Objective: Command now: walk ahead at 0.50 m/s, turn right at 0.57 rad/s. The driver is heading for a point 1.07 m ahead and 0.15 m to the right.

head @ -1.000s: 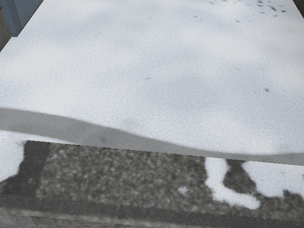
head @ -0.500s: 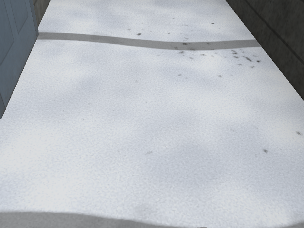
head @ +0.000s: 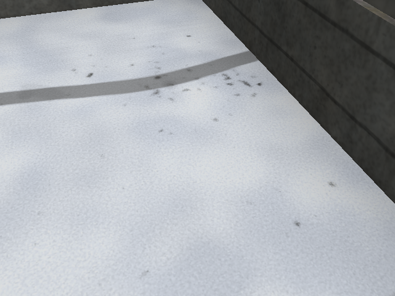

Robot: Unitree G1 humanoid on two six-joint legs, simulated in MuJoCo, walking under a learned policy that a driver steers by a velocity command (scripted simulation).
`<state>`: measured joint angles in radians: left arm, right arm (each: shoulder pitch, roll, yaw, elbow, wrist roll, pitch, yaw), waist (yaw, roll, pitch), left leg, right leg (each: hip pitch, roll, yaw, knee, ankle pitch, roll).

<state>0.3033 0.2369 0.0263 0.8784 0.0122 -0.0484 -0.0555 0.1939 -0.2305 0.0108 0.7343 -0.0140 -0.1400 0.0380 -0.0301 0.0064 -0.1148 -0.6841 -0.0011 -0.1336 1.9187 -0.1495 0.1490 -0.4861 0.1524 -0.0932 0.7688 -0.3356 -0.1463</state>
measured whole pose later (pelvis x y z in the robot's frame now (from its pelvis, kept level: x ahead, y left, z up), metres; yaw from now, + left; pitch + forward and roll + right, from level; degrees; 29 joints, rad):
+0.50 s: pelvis +0.30 +0.07 +0.04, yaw -18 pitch +2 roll +1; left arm 0.33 0.26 0.06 0.71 -0.03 -0.05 0.01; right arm 0.23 -0.27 -0.05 0.75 -0.01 -0.11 0.00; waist -0.01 -0.03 0.00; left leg -0.31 -0.04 0.03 0.44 -0.17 0.03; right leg -0.48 0.01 0.09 1.31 -0.33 -0.02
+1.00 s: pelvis +0.53 -0.06 +0.04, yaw -20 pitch +3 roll +1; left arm 0.15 0.23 0.05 0.62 0.00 -0.07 -0.02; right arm 0.31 -0.28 -0.03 0.86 0.00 -0.08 0.00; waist -0.04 0.02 0.01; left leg -0.42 0.02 -0.04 1.17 -0.46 -0.02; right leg -0.39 0.02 -0.05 0.49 -0.15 -0.05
